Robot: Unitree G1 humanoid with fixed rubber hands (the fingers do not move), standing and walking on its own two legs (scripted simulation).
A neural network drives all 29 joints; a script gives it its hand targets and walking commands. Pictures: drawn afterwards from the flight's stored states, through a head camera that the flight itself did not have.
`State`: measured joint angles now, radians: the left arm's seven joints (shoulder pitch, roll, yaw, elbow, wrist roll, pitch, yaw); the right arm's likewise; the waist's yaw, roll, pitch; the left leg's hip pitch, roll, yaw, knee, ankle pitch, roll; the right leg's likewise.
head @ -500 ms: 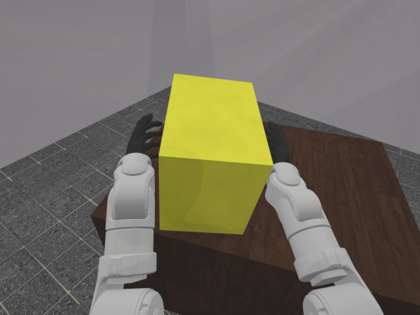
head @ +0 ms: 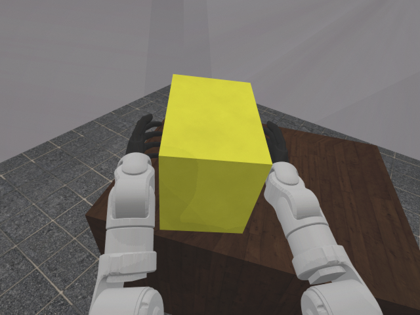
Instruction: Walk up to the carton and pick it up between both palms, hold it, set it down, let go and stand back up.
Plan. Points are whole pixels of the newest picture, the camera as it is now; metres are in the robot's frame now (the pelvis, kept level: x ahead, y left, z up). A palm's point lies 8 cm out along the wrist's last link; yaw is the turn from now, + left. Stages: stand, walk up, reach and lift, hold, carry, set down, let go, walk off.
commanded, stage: hold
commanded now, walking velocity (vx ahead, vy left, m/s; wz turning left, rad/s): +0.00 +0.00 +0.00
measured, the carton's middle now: (207, 152) +0.40 +0.00 +0.15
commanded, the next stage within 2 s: none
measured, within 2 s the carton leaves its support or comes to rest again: neither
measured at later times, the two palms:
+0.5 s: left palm (134, 156) +0.35 +0.14 +0.18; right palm (273, 164) +0.35 -0.12 +0.17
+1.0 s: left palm (137, 157) +0.35 +0.13 +0.18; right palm (276, 164) +0.35 -0.12 +0.17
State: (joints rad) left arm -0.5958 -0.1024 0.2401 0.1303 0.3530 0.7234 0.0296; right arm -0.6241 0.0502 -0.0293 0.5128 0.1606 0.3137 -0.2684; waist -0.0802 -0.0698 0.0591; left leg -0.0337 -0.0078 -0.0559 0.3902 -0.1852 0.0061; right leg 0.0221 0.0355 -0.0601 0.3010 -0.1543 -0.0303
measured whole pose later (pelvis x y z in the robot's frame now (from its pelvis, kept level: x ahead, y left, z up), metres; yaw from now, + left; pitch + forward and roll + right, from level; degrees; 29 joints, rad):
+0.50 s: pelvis +0.00 +0.00 +0.00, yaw +0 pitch -10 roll -1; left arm -0.60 -0.10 0.24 0.12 0.35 0.73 0.02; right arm -0.62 0.06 -0.03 0.49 0.16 0.33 -0.28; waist -0.07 -0.06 0.06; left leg -0.03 -0.01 -0.05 0.38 -0.18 0.01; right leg 0.02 0.03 -0.06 0.30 -0.15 -0.02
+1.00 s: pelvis +0.00 +0.00 +0.00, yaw +0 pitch -10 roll -1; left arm -0.58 -0.11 0.24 0.10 0.35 0.73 0.03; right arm -0.61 0.05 -0.02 0.48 0.16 0.31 -0.27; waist -0.08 -0.06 0.07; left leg -0.03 -0.01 -0.05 0.39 -0.18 0.01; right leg 0.03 0.03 -0.06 0.30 -0.15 -0.03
